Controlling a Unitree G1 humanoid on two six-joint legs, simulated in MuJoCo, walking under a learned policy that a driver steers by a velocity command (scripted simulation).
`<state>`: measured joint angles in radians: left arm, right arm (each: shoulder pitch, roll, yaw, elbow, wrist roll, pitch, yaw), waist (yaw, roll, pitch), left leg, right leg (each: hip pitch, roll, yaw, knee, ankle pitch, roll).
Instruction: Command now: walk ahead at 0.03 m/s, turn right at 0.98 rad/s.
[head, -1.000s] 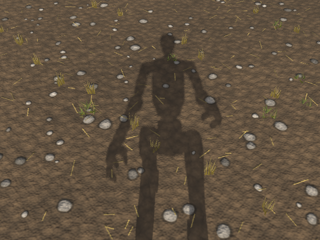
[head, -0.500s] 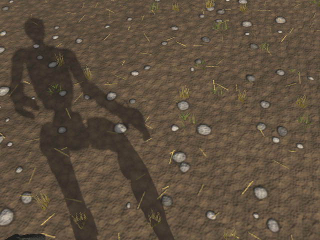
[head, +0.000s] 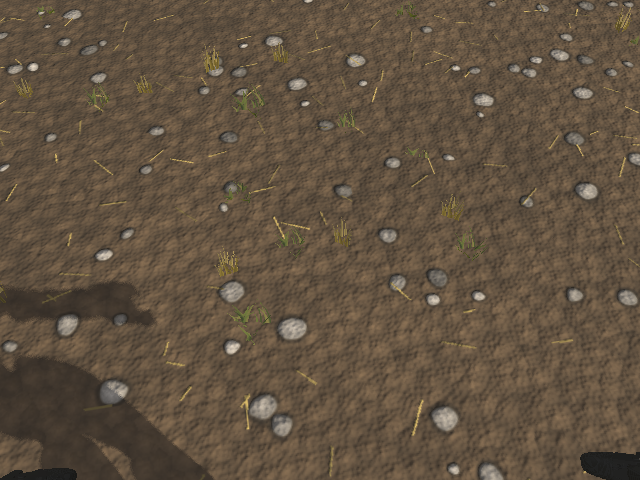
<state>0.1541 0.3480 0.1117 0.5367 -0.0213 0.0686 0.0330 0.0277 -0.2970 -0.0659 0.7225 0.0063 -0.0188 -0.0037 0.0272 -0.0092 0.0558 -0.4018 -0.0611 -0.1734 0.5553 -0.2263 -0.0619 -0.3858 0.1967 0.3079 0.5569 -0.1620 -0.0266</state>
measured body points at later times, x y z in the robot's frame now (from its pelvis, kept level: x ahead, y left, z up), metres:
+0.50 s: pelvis +0.00 +0.01 +0.01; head +0.03 -0.02 +0.46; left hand +0.24 +0.21 -0.08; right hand +0.04 -0.29 -0.11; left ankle +0.07 +0.14 -0.71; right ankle -0.04 -0.10 -0.73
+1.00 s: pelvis +0.05 +0.06 +0.01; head +0.06 +0.10 +0.46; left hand +0.24 +0.33 -0.08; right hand +0.06 -0.23 -0.09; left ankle -0.03 +0.13 -0.73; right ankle +0.07 -0.11 -0.65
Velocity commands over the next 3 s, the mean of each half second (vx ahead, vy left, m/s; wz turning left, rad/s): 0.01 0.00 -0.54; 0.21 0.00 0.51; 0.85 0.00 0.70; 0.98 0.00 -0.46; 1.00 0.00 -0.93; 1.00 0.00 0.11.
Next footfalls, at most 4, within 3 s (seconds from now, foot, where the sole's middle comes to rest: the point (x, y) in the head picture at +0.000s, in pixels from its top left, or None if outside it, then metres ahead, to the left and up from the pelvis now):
0.02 left None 0.12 0.14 -0.77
0.42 right None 0.00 -0.11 -0.77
0.86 left None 0.01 0.13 -0.77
1.28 right None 0.43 0.01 -0.77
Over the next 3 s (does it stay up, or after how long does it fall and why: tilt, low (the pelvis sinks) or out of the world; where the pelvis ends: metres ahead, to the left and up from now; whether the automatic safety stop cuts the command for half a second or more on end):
stays up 1.72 0.22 -0.01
